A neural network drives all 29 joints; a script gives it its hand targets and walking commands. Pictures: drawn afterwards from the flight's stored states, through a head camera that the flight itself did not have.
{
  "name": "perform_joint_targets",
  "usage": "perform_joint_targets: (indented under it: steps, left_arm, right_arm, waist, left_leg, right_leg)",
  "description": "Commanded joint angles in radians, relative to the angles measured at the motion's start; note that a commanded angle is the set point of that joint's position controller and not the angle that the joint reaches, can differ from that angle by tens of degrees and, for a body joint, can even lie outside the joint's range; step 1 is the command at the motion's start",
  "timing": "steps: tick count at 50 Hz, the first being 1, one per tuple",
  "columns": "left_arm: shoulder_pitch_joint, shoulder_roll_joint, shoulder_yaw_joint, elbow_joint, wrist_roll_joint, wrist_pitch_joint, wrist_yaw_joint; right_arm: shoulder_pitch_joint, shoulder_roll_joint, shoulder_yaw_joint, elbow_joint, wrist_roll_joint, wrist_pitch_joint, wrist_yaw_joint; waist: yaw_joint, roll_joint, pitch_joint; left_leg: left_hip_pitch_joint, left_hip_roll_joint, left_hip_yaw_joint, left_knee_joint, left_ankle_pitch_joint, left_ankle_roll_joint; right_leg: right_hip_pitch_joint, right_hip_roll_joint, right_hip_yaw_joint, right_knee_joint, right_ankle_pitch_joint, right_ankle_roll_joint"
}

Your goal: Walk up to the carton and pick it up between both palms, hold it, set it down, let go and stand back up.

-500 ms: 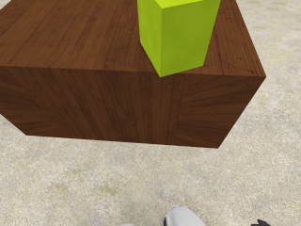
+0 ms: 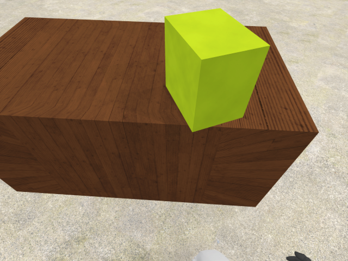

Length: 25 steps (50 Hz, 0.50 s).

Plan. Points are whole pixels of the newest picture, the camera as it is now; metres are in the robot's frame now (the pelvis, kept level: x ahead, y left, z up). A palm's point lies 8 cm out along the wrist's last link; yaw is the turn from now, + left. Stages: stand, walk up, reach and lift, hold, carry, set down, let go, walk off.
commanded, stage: walk up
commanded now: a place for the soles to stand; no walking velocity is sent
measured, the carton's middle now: (206, 70) +0.66 -0.10 +0.07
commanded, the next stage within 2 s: none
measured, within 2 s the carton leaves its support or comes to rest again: neither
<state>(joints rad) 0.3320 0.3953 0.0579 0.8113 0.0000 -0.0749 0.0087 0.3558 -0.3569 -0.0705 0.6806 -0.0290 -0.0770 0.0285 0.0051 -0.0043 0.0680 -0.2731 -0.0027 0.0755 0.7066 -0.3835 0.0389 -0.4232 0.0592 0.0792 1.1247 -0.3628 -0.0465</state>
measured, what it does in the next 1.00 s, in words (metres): walks ahead: right foot, then left foot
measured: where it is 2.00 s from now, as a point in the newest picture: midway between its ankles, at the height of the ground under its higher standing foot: outside the picture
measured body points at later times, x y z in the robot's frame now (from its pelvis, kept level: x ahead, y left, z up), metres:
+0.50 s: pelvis +0.09 -0.05 -0.01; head +0.13 -0.11 +0.43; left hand +0.15 +0.28 -0.08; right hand +0.21 -0.34 -0.15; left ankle +0.13 +0.09 -0.65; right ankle +0.09 -0.14 -0.72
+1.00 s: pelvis +0.09 +0.08 -0.02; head +0.12 +0.08 +0.43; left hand +0.16 +0.40 -0.14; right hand +0.20 -0.24 -0.11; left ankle +0.17 +0.10 -0.72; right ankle +0.07 -0.08 -0.65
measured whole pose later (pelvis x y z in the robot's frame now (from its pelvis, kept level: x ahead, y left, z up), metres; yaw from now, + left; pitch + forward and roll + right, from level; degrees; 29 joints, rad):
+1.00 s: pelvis +0.09 +0.08 -0.02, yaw -6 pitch -6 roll -3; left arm 0.31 0.37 0.06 0.88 0.00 -0.03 0.09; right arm 0.19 -0.36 -0.09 0.68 -0.03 0.02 0.00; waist 0.00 0.05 0.19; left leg -0.40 -0.01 0.12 0.87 -0.38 0.04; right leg -0.43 0.05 0.07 1.22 -0.49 0.00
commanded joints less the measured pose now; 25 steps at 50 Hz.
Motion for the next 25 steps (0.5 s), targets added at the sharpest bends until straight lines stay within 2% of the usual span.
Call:
perform_joint_targets:
  steps: [1,2,3,4,5,6,7,8,9,10,11,12,13,14,15,16,17,18,19,20,21,22,23,24,25]
  left_arm:
    - [0.023,0.214,0.048,-0.065,-0.003,-0.011,0.012]
    - [0.008,0.208,0.050,-0.063,-0.003,-0.008,0.018]
    - [-0.034,0.212,0.040,-0.084,-0.005,-0.011,0.016]
    - [-0.044,0.208,0.041,-0.089,-0.008,-0.016,0.019]
    - [-0.085,0.191,0.032,-0.112,-0.008,-0.020,0.011]
    - [-0.044,0.209,0.045,-0.087,-0.007,-0.025,0.010]
    - [0.037,0.204,0.041,-0.077,-0.010,-0.033,0.015]
    - [0.116,0.194,0.043,-0.050,-0.007,-0.046,0.028]
    - [0.281,0.222,0.063,0.004,-0.002,-0.053,0.040]
    - [0.341,0.309,0.096,0.018,0.014,-0.063,0.056]
    - [0.321,0.374,0.106,0.004,0.020,-0.059,0.070]
    - [0.259,0.362,0.094,-0.027,0.001,-0.050,0.072]
    - [0.218,0.358,0.098,-0.042,0.001,-0.050,0.078]
    - [0.212,0.319,0.086,-0.039,0.008,-0.051,0.078]
    - [0.221,0.290,0.081,-0.039,0.007,-0.049,0.084]
    - [0.234,0.268,0.079,-0.027,0.004,-0.049,0.092]
    - [0.252,0.277,0.087,-0.031,-0.002,-0.047,0.100]
    - [0.228,0.278,0.083,-0.046,0.002,-0.050,0.104]
    - [0.243,0.275,0.082,-0.027,0.001,-0.051,0.104]
    - [0.220,0.265,0.079,-0.045,0.003,-0.053,0.110]
    - [0.226,0.266,0.084,-0.034,0.002,-0.051,0.109]
    - [0.185,0.265,0.083,-0.045,0.003,-0.054,0.116]
    - [0.157,0.256,0.073,-0.046,0.005,-0.050,0.117]
    - [0.157,0.277,0.088,-0.069,0.001,-0.050,0.123]
    - [0.164,0.266,0.079,-0.047,0.002,-0.054,0.125]
  right_arm:
    - [0.059,-0.244,-0.092,-0.039,0.012,-0.024,-0.020]
    - [0.070,-0.257,-0.094,-0.049,0.009,-0.018,-0.021]
    - [0.062,-0.242,-0.091,-0.047,0.010,-0.011,-0.022]
    - [0.062,-0.251,-0.091,-0.049,-0.002,0.001,-0.020]
    - [0.037,-0.263,-0.092,-0.058,-0.004,0.003,-0.019]
    - [0.022,-0.288,-0.098,-0.075,-0.002,0.009,-0.013]
    - [-0.044,-0.297,-0.096,-0.090,-0.006,0.023,-0.007]
    - [-0.098,-0.276,-0.092,-0.115,-0.010,0.031,-0.004]
    - [-0.132,-0.248,-0.080,-0.113,-0.009,0.036,-0.003]
    - [-0.056,-0.165,-0.048,-0.126,0.001,0.045,-0.005]
    - [-0.012,-0.108,-0.025,-0.135,0.014,0.050,-0.008]
    - [-0.041,-0.211,-0.051,-0.124,0.013,0.064,-0.010]
    - [-0.065,-0.252,-0.059,-0.103,0.011,0.073,-0.014]
    - [-0.096,-0.246,-0.062,-0.097,0.012,0.074,-0.012]
    - [-0.112,-0.227,-0.059,-0.100,0.013,0.079,-0.012]
    - [-0.128,-0.204,-0.055,-0.086,0.015,0.086,-0.007]
    - [-0.108,-0.207,-0.058,-0.095,0.005,0.098,-0.007]
    - [-0.101,-0.213,-0.059,-0.092,0.007,0.105,-0.005]
    - [-0.115,-0.206,-0.060,-0.092,0.004,0.107,-0.005]
    - [-0.112,-0.194,-0.055,-0.085,-0.002,0.119,-0.004]
    - [-0.114,-0.182,-0.056,-0.069,0.001,0.123,-0.005]
    - [-0.097,-0.177,-0.057,-0.054,-0.001,0.127,-0.012]
    - [-0.078,-0.192,-0.064,-0.043,-0.005,0.130,-0.013]
    - [-0.109,-0.209,-0.065,-0.042,-0.006,0.131,-0.017]
    - [-0.149,-0.194,-0.059,-0.049,-0.009,0.131,-0.019]
  waist:
    - [-0.058,0.156,0.021]
    - [-0.078,0.176,0.010]
    - [-0.080,0.176,0.041]
    - [-0.097,0.168,0.062]
    - [-0.088,0.124,0.082]
    - [-0.066,0.200,0.061]
    - [-0.017,0.167,0.020]
    - [0.027,0.141,-0.030]
    - [0.125,0.063,-0.112]
    - [0.130,-0.052,-0.164]
    - [0.072,-0.238,-0.172]
    - [0.046,-0.169,-0.184]
    - [0.040,-0.070,-0.128]
    - [0.047,-0.071,-0.092]
    - [0.040,-0.075,-0.097]
    - [0.046,-0.088,-0.053]
    - [0.037,-0.097,-0.037]
    - [0.032,-0.038,-0.039]
    - [0.029,-0.033,-0.027]
    - [0.026,-0.056,-0.023]
    - [0.026,-0.082,-0.060]
    - [-0.008,-0.107,-0.053]
    - [-0.033,-0.110,-0.090]
    - [-0.017,-0.054,-0.075]
    - [0.012,-0.129,-0.048]
  left_leg:
    - [0.251,0.266,-0.262,-0.315,0.609,-0.004]
    - [0.259,0.273,-0.283,-0.306,0.564,0.007]
    - [0.275,0.280,-0.269,-0.300,0.501,0.090]
    - [0.183,0.267,-0.213,-0.303,0.481,0.104]
    - [0.182,0.262,-0.206,-0.318,0.471,0.124]
    - [0.113,0.291,-0.215,-0.275,0.471,0.144]
    - [0.061,0.287,-0.180,-0.224,0.544,0.149]
    - [0.013,0.222,-0.073,-0.059,0.622,0.126]
    - [-0.010,0.153,-0.034,0.217,0.615,0.097]
    - [-0.193,0.077,-0.068,0.405,0.311,0.034]
    - [-0.371,-0.014,-0.073,0.527,-0.147,-0.022]
    - [-0.449,-0.025,-0.168,0.550,-0.187,-0.026]
    - [-0.474,0.011,-0.167,0.628,-0.191,-0.014]
    - [-0.501,0.035,-0.171,0.612,-0.160,-0.010]
    - [-0.509,0.055,-0.167,0.623,-0.116,-0.015]
    - [-0.517,0.080,-0.167,0.621,-0.058,-0.002]
    - [-0.493,0.089,-0.188,0.593,-0.010,-0.011]
    - [-0.469,0.087,-0.191,0.574,0.017,-0.021]
    - [-0.455,0.086,-0.185,0.591,0.015,-0.016]
    - [-0.461,0.081,-0.185,0.566,0.039,-0.022]
    - [-0.437,0.099,-0.183,0.568,0.066,-0.016]
    - [-0.463,0.088,-0.188,0.559,0.091,-0.029]
    - [-0.440,0.085,-0.199,0.538,0.095,-0.032]
    - [-0.451,0.085,-0.193,0.552,0.084,-0.038]
    - [-0.483,0.096,-0.178,0.540,0.088,-0.037]
  right_leg:
    - [-0.289,-0.077,0.002,-0.040,0.025,0.038]
    - [-0.271,-0.077,-0.018,-0.088,-0.013,0.030]
    - [-0.308,-0.090,-0.042,-0.134,-0.049,0.027]
    - [-0.269,-0.101,-0.115,-0.195,-0.073,0.025]
    - [-0.253,-0.093,-0.132,-0.274,-0.097,0.007]
    - [-0.142,-0.106,-0.127,-0.311,-0.109,0.004]
    - [0.013,-0.108,-0.142,-0.411,-0.066,-0.008]
    - [0.151,-0.058,-0.201,-0.544,0.054,-0.014]
    - [0.307,-0.071,-0.130,-0.642,0.192,-0.015]
    - [0.485,-0.156,0.124,-0.619,0.290,-0.044]
    - [0.565,-0.372,0.537,-0.663,0.443,-0.125]
    - [0.561,-0.413,0.773,-0.730,0.473,-0.199]
    - [0.529,-0.428,0.704,-0.683,0.528,-0.239]
    - [0.551,-0.374,0.599,-0.641,0.634,-0.187]
    - [0.539,-0.316,0.477,-0.597,0.762,-0.162]
    - [0.505,-0.279,0.402,-0.566,0.839,-0.088]
    - [0.427,-0.291,0.390,-0.580,0.830,-0.061]
    - [0.399,-0.272,0.402,-0.586,0.749,-0.067]
    - [0.349,-0.270,0.411,-0.598,0.788,-0.051]
    - [0.324,-0.251,0.382,-0.601,0.818,-0.024]
    - [0.341,-0.260,0.364,-0.579,0.799,-0.012]
    - [0.333,-0.232,0.342,-0.569,0.858,-0.007]
    - [0.342,-0.271,0.396,-0.580,0.823,-0.015]
    - [0.344,-0.267,0.398,-0.556,0.855,-0.017]
    - [0.322,-0.255,0.354,-0.551,0.903,-0.024]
